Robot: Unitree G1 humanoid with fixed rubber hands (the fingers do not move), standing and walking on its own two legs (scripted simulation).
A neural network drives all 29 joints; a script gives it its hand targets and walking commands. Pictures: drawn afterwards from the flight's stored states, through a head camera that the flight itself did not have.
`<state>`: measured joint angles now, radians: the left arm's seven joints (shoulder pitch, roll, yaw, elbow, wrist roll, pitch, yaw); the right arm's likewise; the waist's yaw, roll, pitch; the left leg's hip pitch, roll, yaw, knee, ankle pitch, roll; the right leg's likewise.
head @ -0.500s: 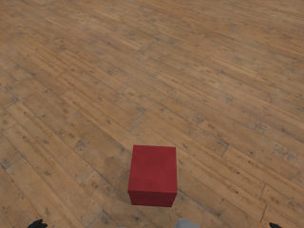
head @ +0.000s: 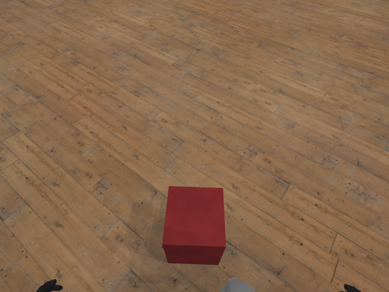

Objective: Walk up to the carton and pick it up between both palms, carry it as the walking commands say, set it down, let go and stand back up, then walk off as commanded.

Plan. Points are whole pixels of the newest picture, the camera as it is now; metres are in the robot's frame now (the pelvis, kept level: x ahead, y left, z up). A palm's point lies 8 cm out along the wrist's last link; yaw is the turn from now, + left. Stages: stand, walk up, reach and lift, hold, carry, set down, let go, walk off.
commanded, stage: walk up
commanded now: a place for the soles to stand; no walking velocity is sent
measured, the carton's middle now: (194, 226) +0.46 +0.01 -0.59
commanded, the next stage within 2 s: none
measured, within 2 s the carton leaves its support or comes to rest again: neither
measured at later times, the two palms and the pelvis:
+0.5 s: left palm out of the picture +0.09 +0.32 -0.08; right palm out of the picture +0.08 -0.33 -0.08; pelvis -0.01 +0.00 +0.00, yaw -1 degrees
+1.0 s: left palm out of the picture +0.10 +0.32 -0.08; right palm out of the picture +0.07 -0.33 -0.08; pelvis -0.01 +0.00 +0.00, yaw -2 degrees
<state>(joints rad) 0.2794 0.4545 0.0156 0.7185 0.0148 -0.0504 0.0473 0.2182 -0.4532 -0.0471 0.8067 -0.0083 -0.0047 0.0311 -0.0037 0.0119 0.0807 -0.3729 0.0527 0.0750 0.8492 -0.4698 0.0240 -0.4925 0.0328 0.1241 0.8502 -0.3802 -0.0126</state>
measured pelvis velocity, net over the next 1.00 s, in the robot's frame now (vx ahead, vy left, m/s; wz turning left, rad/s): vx -0.01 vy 0.00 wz -0.03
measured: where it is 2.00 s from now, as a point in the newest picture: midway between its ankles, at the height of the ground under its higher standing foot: outside the picture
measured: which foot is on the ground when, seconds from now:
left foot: down 0.00-1.00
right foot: down 0.00-1.00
